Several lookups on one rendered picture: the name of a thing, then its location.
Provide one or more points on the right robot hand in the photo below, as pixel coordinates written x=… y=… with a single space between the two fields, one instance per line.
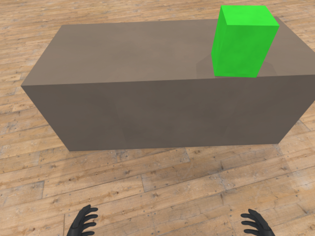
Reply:
x=260 y=224

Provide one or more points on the left robot hand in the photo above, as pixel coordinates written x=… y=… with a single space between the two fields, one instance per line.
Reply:
x=77 y=227

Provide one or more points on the carton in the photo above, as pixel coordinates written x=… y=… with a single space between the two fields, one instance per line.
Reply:
x=243 y=37

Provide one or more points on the pedestal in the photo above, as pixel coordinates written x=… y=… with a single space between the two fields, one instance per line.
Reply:
x=137 y=85

